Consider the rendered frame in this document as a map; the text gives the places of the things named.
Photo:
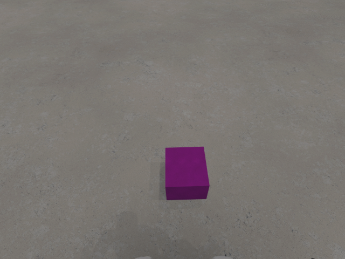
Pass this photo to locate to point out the carton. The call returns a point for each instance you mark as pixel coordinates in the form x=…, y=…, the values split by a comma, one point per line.
x=186, y=175

